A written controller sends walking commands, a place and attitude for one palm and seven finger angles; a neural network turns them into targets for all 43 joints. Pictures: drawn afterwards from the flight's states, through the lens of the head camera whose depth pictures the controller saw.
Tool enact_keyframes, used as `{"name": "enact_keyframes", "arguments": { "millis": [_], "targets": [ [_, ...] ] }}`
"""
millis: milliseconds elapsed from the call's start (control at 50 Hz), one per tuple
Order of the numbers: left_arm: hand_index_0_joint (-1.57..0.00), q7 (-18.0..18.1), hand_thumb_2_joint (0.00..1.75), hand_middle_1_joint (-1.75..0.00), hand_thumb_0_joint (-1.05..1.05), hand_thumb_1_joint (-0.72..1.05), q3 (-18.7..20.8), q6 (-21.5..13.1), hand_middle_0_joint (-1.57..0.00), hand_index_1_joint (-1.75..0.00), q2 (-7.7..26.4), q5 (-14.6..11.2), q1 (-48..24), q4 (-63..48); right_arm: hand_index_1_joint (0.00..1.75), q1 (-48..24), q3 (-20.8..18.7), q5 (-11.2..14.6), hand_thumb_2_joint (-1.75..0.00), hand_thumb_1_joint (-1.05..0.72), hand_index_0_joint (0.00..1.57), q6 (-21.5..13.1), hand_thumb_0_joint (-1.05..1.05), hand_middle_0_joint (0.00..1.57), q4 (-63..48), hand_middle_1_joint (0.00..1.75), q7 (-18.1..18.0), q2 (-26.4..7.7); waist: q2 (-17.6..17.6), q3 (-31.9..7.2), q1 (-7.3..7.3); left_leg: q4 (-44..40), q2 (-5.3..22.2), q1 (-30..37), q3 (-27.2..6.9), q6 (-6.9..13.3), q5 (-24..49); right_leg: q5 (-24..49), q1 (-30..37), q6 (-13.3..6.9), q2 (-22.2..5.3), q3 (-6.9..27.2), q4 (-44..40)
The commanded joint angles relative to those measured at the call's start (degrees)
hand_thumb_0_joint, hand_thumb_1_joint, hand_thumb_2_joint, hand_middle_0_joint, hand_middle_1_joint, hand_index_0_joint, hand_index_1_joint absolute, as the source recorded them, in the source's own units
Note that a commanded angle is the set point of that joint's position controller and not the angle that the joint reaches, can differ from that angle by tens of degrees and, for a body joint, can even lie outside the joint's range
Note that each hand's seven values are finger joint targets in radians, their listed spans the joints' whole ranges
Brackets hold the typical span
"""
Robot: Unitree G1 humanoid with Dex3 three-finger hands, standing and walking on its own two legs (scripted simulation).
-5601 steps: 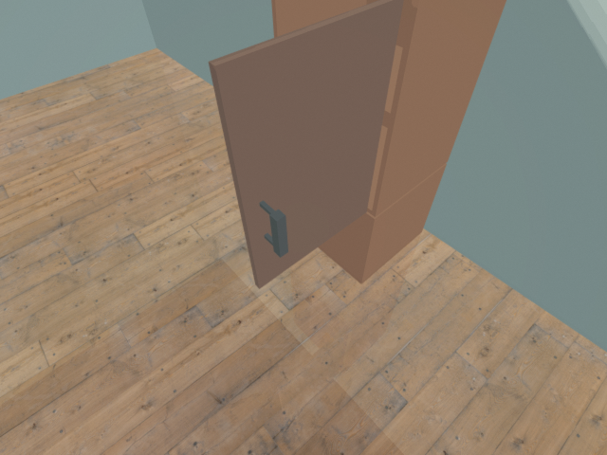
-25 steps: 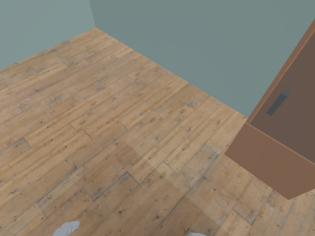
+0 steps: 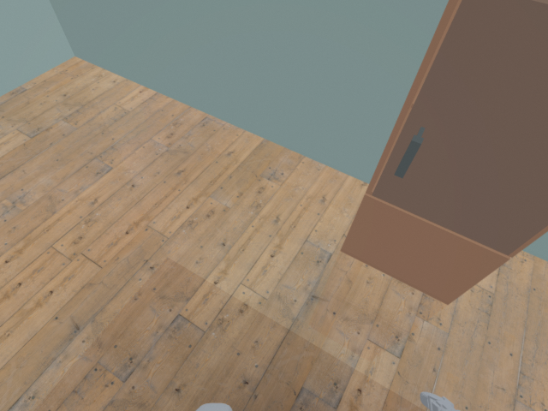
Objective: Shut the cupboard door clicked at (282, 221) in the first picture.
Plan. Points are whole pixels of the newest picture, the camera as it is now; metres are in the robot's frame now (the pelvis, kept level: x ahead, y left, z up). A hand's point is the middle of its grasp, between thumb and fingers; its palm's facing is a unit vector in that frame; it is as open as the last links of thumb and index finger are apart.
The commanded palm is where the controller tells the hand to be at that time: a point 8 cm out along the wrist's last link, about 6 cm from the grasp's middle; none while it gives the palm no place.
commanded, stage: turn to face it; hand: left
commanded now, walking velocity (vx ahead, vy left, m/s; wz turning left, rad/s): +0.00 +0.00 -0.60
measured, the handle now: (410, 152) +0.72 -0.28 -0.11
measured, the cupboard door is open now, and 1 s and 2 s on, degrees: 0 0 0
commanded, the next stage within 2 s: take the last steps up to it in 0.54 s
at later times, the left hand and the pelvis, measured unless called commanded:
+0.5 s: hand (192, 383) +0.17 +0.15 -0.15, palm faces -0.29 -0.92 -0.27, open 7.4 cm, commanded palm none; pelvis -0.01 -0.02 -0.01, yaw -17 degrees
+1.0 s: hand out of the picture +0.12 +0.13 -0.18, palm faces -0.33 -0.93 -0.18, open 7.4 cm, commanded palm none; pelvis +0.04 -0.05 +0.00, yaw -23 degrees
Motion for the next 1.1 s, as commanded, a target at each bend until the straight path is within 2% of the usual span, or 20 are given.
{"name": "enact_keyframes", "arguments": {
  "millis": [0, 20, 40, 60, 140, 360, 420, 440, 460, 480, 500, 520, 620, 820, 880, 900, 940, 960, 1000, 1080],
  "targets": [
    [-0.20, 0.3, 0.90, -0.30, 0.00, 0.90, 2.1, -0.6, -0.20, -0.30, 7.1, -1.5, -1.8, -6.2, 0.30, 8.3, -2.3, -0.3, -0.90, -0.90, 0.20, -3.2, 0.00, 0.20, -2.8, 0.30, -0.9, -12.2, 12.4, -11.5, -3.91, -24.2, 15.3, 22.7, -14.1, 5.0, 11.4, -4.1, -12.5, 0.0, -1.3, 5.2, 10.0],
    [-0.20, 0.0, 0.90, -0.30, 0.00, 0.90, 1.8, -0.7, -0.20, -0.30, 7.0, -0.9, -2.5, -6.7, 0.30, 8.4, -2.8, -0.5, -0.90, -0.90, 0.20, -2.8, 0.00, 0.20, -3.6, 0.30, -1.0, -14.9, 19.3, -9.4, -4.04, -24.0, 24.9, 20.0, -20.2, 10.1, 21.1, -21.3, -16.0, 2.2, -0.7, -2.9, 22.0],
    [-0.20, -0.2, 0.90, -0.30, 0.00, 0.90, 2.3, -0.4, -0.20, -0.30, 8.6, -0.3, -2.8, -6.4, 0.30, 7.3, -2.0, -1.0, -0.90, -0.90, 0.20, -2.4, 0.00, 0.20, -4.3, 0.30, -1.1, -13.6, 13.1, -7.4, -3.70, -22.7, 25.2, 13.9, -17.5, 12.7, 24.9, -20.6, -13.4, 2.4, -3.1, -2.4, 30.1],
    [-0.20, -0.3, 0.90, -0.30, 0.00, 0.90, 2.9, 0.3, -0.20, -0.30, 8.8, 0.1, -0.6, -4.7, 0.30, 4.0, -1.3, -1.1, -0.90, -0.90, 0.20, -2.7, 0.00, 0.20, -4.5, 0.30, -1.4, -10.7, 16.3, -7.0, -1.41, -23.0, 22.3, 12.2, -13.9, 11.7, 28.0, -17.3, -14.0, 3.4, -4.0, -1.8, 34.5],
    [-0.20, -1.3, 0.90, -0.30, 0.00, 0.90, 2.8, 0.6, -0.20, -0.30, 7.3, -0.3, -0.6, -3.5, 0.30, 4.4, -0.9, -1.0, -0.90, -0.90, 0.20, -3.3, 0.00, 0.20, -4.5, 0.30, -1.7, -9.1, 10.0, -6.4, -1.08, -18.9, 16.6, 16.8, -2.3, 10.4, 37.8, -11.7, -16.2, 4.8, -5.0, -5.1, 39.8],
    [-0.20, -1.4, 0.90, -0.30, 0.00, 0.90, 1.2, 0.5, -0.20, -0.30, 4.5, -0.3, -6.4, -4.6, 0.30, 10.0, -2.4, -1.3, -0.90, -0.90, 0.20, -2.8, 0.00, 0.20, 0.4, 0.30, -0.5, -10.7, 14.7, -6.0, -4.00, -16.5, 18.4, 15.8, 2.7, 12.1, 33.6, -13.0, -5.8, 3.4, -5.9, -11.8, 15.9],
    [-0.20, -1.1, 0.90, -0.30, 0.00, 0.90, 1.2, -0.4, -0.20, -0.30, 5.1, -0.4, -1.6, -3.1, 0.30, 8.6, -2.7, -0.8, -0.90, -0.90, 0.20, -2.6, 0.00, 0.20, 1.2, 0.30, -0.3, -11.2, 12.1, -8.5, -1.09, -10.0, 16.9, 12.6, 5.4, 8.5, 29.9, -0.8, 5.1, 1.8, -4.9, -12.5, -1.2],
    [-0.20, -0.7, 0.90, -0.30, 0.00, 0.90, 1.6, -1.0, -0.20, -0.30, 7.9, -0.1, 2.1, -1.7, 0.30, 8.8, -2.7, -0.3, -0.90, -0.90, 0.20, -2.6, 0.00, 0.20, 1.2, 0.30, 0.0, -10.1, 6.0, -10.3, 0.23, -4.2, 14.0, 7.8, 8.2, 5.4, 23.1, 8.2, 13.7, 0.7, -7.6, -8.9, -8.3],
    [-0.20, 0.2, 0.90, -0.30, 0.00, 0.90, 2.6, -1.8, -0.20, -0.30, 14.2, 0.4, 5.0, -0.5, 0.30, 8.5, -1.7, 0.2, -0.90, -0.90, 0.20, -2.5, 0.00, 0.20, -0.3, 0.30, 0.3, -5.3, -11.3, -10.8, 1.66, 7.2, 6.5, -7.6, 11.8, 1.8, -1.5, 23.9, 24.7, -4.0, -21.1, 7.8, -10.7],
    [-0.20, 0.9, 0.90, -0.30, 0.00, 0.90, 2.8, -1.8, -0.20, -0.30, 16.3, -0.3, 7.2, 0.4, 0.30, 4.5, -0.9, 0.0, -0.90, -0.90, 0.20, -1.7, 0.00, 0.20, -1.9, 0.30, -0.1, -5.0, -14.5, -9.3, 3.26, 17.7, 3.0, -12.4, 7.0, 0.9, -17.2, 39.7, 20.3, -10.2, -28.1, 14.0, -9.1],
    [-0.20, 1.3, 0.90, -0.30, 0.00, 0.90, 2.3, -1.7, -0.20, -0.30, 15.3, -0.4, 5.9, 0.0, 0.30, 4.5, -0.9, 0.1, -0.90, -0.90, 0.20, -1.1, 0.00, 0.20, -1.4, 0.30, -0.4, -5.0, -9.5, -7.2, 2.11, 23.3, 4.0, -12.7, 2.0, 1.2, -14.1, 34.6, 15.9, -12.3, -27.4, 10.7, -9.7],
    [-0.20, 1.7, 0.90, -0.30, 0.00, 0.90, 2.3, -2.0, -0.20, -0.30, 13.0, -0.2, 2.1, -0.8, 0.30, 6.3, -1.1, -0.2, -0.90, -0.90, 0.20, -0.9, 0.00, 0.20, 0.0, 0.30, -0.5, -4.9, -13.1, -5.9, 0.02, 25.9, 4.2, -15.5, 0.4, 1.0, -10.8, 31.5, 15.4, -11.2, -24.1, 10.1, -10.7],
    [-0.20, 1.7, 0.90, -0.30, 0.00, 0.90, 0.8, -2.6, -0.20, -0.30, 8.5, -0.5, -3.3, -2.0, 0.30, 9.8, -1.2, -0.5, -0.90, -0.90, 0.20, -0.5, 0.00, 0.20, 3.6, 0.30, 0.3, -4.6, -7.7, -6.1, -3.32, 24.6, 3.8, -10.2, 1.1, -0.4, 0.5, 28.4, 10.9, -7.9, -17.0, -0.4, -10.6],
    [-0.20, 0.7, 0.90, -0.30, 0.00, 0.90, 2.1, -3.7, -0.20, -0.30, 9.0, 0.3, 2.5, 1.3, 0.30, 2.9, -1.3, -1.1, -0.90, -0.90, 0.20, -3.0, 0.00, 0.20, 0.5, 0.30, 1.0, -3.4, -5.5, -1.3, -0.09, 3.9, 3.3, -7.7, 3.4, 1.1, -3.2, -5.5, 10.4, -13.0, -18.8, 10.0, -17.1],
    [-0.20, 0.2, 0.90, -0.30, 0.00, 0.90, 2.1, -3.5, -0.20, -0.30, 8.8, -0.1, 0.3, 1.7, 0.30, 10.7, -1.0, -1.0, -0.90, -0.90, 0.20, -4.4, 0.00, 0.20, 3.0, 0.30, 0.4, -3.0, -3.6, -2.7, -4.08, -10.8, 0.9, 7.9, 6.2, 2.0, 5.0, -6.9, 3.6, -10.0, -14.6, 7.0, -11.4],
    [-0.20, -0.1, 0.90, -0.30, 0.00, 0.90, 1.8, -3.4, -0.20, -0.30, 7.1, -0.6, -0.3, 1.6, 0.30, 14.9, -1.2, -1.0, -0.90, -0.90, 0.20, -5.0, 0.00, 0.20, 4.6, 0.30, 0.0, -4.3, -0.4, -3.7, -6.01, -16.6, 2.1, 18.1, 4.3, 2.5, 7.2, -8.9, -3.9, -7.6, -11.3, 4.4, -5.7],
    [-0.20, -1.0, 0.90, -0.30, 0.00, 0.90, 0.6, -3.3, -0.20, -0.30, 2.8, -0.7, -1.4, -1.1, 0.30, 23.6, -3.1, -2.1, -0.90, -0.90, 0.20, -5.2, 0.00, 0.20, 6.1, 0.30, -0.9, -13.9, 20.1, -3.4, -9.25, -29.7, 26.4, 26.5, -28.1, 11.3, -11.1, -19.1, -22.2, -1.7, -1.6, -8.1, 22.2],
    [-0.20, -1.4, 0.90, -0.30, 0.00, 0.90, 1.0, -3.0, -0.20, -0.30, 5.7, 0.2, -3.8, -2.0, 0.30, 22.5, -2.8, -1.5, -0.90, -0.90, 0.20, -4.8, 0.00, 0.20, 5.2, 0.30, -1.1, -14.1, 11.8, -0.6, -8.85, -31.1, 28.8, 20.7, -29.0, 13.8, -13.6, -17.3, -22.1, -2.2, -5.3, -4.0, 29.0],
    [-0.20, -2.1, 0.90, -0.30, 0.00, 0.90, 2.0, -2.3, -0.20, -0.30, 6.0, 0.9, -2.0, -0.1, 0.30, 15.3, -1.7, -1.6, -0.90, -0.90, 0.20, -5.1, 0.00, 0.20, 3.2, 0.30, -1.2, -10.3, 11.5, 2.4, -5.24, -32.7, 23.9, 12.7, -20.6, 11.8, -13.0, -10.9, -21.6, -1.0, -7.5, -4.1, 35.7],
    [-0.20, -2.9, 0.90, -0.30, 0.00, 0.90, 1.6, -2.4, -0.20, -0.30, 3.6, 0.5, -0.3, 1.3, 0.30, 15.0, -0.7, -1.4, -0.90, -0.90, 0.20, -6.5, 0.00, 0.20, 4.2, 0.30, -1.3, -7.6, 7.4, 0.7, -3.26, -29.7, 18.4, 16.6, -5.0, 11.0, 9.8, -3.0, -20.9, 0.6, -8.5, -5.6, 33.9]
  ]
}}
